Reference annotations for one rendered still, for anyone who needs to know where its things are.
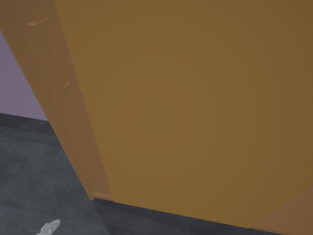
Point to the left robot hand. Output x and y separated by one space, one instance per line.
49 228

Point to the wardrobe door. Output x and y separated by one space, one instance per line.
72 108
201 108

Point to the handle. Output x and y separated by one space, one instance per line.
43 48

